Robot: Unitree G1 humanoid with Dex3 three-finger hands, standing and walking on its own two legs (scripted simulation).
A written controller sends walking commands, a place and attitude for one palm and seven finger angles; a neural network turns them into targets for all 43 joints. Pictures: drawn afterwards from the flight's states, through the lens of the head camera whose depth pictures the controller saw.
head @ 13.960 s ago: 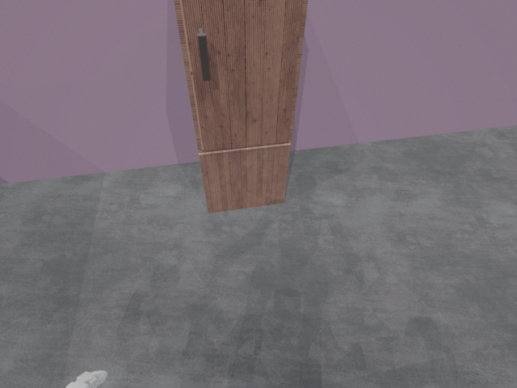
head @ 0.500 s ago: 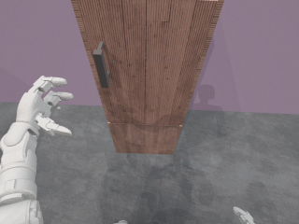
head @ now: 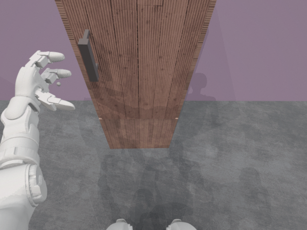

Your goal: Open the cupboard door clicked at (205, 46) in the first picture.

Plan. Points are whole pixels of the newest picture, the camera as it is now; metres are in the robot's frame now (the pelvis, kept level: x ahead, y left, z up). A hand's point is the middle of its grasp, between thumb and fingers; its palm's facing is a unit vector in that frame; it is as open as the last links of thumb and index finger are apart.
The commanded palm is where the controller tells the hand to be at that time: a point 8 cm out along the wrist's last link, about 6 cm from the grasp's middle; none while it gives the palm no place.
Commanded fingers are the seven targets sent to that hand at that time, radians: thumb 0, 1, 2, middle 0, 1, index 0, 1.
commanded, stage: move the hooked fingers beside the handle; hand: left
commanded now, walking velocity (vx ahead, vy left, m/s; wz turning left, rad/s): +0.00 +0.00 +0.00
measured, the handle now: (90, 56) +0.57 +0.17 +0.09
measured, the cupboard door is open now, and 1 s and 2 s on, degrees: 0 0 0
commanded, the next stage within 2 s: slide the fingers in behind the handle in 1.46 s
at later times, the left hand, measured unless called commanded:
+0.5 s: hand (66, 65) +0.52 +0.22 +0.10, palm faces -0.01 -1.00 +0.00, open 14.0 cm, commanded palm +0.49 +0.27 +0.09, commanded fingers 0.00 -0.50 0.30 -0.30 -1.20 -0.30 -1.20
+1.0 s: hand (63, 70) +0.51 +0.23 +0.10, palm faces -0.03 -1.00 +0.00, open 14.0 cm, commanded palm +0.49 +0.27 +0.09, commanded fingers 0.00 -0.50 0.30 -0.30 -1.20 -0.30 -1.20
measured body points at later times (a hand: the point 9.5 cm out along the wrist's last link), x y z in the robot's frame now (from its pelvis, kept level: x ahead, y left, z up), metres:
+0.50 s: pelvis +0.01 -0.01 -0.01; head +0.13 +0.01 +0.42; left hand +0.51 +0.28 +0.10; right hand -0.02 -0.28 -0.11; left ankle +0.01 +0.09 -0.70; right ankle +0.00 -0.11 -0.70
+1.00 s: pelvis +0.02 +0.00 -0.01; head +0.12 +0.02 +0.43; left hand +0.50 +0.28 +0.10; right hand +0.03 -0.27 -0.11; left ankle +0.01 +0.09 -0.70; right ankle +0.00 -0.11 -0.70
